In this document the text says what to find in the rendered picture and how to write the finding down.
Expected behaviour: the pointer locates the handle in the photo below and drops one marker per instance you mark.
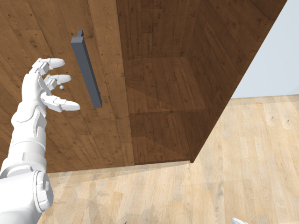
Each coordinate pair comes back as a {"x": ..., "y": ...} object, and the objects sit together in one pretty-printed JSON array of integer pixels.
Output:
[{"x": 81, "y": 54}]

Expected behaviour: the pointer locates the wardrobe door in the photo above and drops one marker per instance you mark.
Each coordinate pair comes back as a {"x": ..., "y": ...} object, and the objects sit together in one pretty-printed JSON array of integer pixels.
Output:
[{"x": 88, "y": 138}]

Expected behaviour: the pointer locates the robot left upper arm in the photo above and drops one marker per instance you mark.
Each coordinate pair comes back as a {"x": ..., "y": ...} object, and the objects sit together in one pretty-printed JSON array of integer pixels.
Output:
[{"x": 24, "y": 197}]

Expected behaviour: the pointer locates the left robot forearm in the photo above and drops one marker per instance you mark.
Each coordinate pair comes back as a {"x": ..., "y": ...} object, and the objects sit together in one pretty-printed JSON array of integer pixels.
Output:
[{"x": 28, "y": 143}]

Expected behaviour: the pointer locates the robot left hand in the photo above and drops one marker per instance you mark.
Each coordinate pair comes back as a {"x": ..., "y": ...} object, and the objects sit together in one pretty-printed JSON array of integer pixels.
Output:
[{"x": 34, "y": 87}]

